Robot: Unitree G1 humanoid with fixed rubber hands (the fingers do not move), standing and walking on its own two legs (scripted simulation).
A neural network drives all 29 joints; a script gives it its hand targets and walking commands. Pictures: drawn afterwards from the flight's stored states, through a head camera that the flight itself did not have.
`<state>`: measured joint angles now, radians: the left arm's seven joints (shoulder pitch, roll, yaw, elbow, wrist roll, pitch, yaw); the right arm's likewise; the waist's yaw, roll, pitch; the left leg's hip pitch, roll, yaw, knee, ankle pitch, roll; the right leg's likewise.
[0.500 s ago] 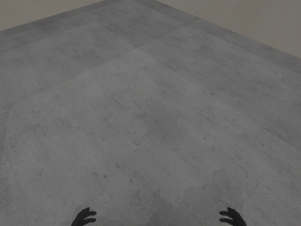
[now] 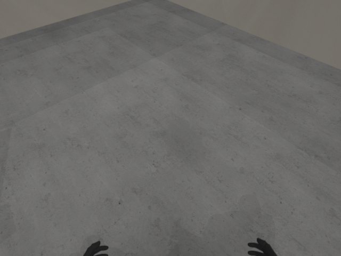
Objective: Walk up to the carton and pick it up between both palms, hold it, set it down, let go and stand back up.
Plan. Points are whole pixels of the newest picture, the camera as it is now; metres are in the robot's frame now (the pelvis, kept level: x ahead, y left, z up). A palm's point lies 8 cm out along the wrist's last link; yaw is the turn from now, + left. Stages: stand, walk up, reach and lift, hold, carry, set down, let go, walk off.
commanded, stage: stand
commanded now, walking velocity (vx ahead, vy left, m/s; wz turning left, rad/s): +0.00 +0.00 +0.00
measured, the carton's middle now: out of the picture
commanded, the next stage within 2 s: walk up in 1.62 s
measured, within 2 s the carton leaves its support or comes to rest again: neither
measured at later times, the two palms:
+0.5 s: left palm out of the picture +0.11 +0.23 -0.11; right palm out of the picture +0.12 -0.22 -0.11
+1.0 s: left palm out of the picture +0.08 +0.24 -0.12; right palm out of the picture +0.08 -0.22 -0.12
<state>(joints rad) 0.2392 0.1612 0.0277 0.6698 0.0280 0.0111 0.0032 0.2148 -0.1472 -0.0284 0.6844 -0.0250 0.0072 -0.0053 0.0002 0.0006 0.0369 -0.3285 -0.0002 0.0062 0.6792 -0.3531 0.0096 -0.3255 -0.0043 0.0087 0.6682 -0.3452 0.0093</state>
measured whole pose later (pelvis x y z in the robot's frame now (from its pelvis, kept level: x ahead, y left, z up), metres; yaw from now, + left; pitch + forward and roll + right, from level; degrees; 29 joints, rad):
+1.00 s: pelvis +0.02 +0.01 +0.01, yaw +0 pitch -1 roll +0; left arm 0.26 0.16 0.05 0.90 0.01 0.00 0.04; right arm 0.25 -0.14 -0.06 0.91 -0.02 0.00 -0.03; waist 0.00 0.00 0.07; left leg -0.19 -0.01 0.02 0.53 -0.32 0.02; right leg -0.20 -0.02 0.02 0.54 -0.32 0.02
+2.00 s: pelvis +0.01 +0.03 +0.01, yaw +9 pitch -3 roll -3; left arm 0.25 0.18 0.07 1.02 0.08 -0.05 0.09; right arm 0.31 -0.22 -0.08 1.00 -0.06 0.04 0.02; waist -0.01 0.06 0.09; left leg -0.40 0.04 -0.01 0.94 -0.41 -0.02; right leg -0.15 -0.05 -0.14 0.52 -0.32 0.03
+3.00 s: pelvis +0.11 +0.31 -0.02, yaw +61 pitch -2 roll -1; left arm 0.37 0.37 0.07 0.72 0.08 -0.03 0.00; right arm 0.22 -0.26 -0.05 0.68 -0.03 -0.03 0.08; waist 0.01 -0.11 0.08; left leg -0.43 0.06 0.05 0.82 -0.34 0.01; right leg -0.17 -0.29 -0.22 0.92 -0.52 -0.02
